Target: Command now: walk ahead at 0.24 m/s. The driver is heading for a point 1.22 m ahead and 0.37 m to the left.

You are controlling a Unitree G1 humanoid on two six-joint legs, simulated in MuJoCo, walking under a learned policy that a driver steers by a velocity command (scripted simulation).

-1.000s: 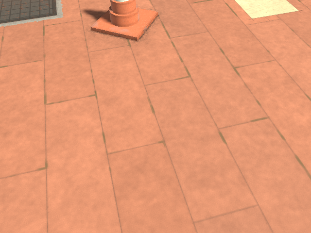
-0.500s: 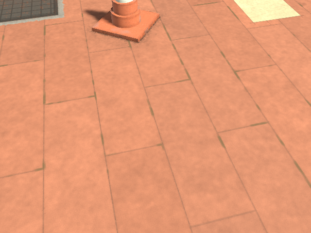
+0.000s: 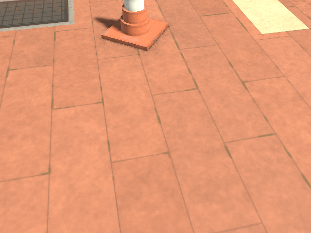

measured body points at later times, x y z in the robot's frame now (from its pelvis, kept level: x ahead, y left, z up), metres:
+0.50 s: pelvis +0.19 +0.01 +0.00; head +0.22 +0.02 +0.45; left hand +0.43 +0.22 -0.10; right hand +0.07 -0.22 -0.13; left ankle +0.02 +0.12 -0.73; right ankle +0.37 -0.12 -0.70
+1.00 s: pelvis +0.47 +0.00 +0.00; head +0.49 +0.02 +0.45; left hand +0.41 +0.27 -0.14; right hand +0.69 -0.20 -0.10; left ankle +0.61 +0.19 -0.69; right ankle +0.39 -0.12 -0.73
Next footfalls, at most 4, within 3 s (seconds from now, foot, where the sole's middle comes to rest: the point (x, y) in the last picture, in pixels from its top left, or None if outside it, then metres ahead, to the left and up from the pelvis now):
0.56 right None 0.43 -0.12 -0.77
1.12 left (123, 204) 0.68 0.18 -0.77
1.62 right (135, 143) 1.03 0.14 -0.77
2.12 left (68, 138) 1.06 0.51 -0.77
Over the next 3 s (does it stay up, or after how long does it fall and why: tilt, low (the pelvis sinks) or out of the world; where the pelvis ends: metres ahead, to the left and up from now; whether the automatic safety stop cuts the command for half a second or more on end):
stays up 1.13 0.42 0.00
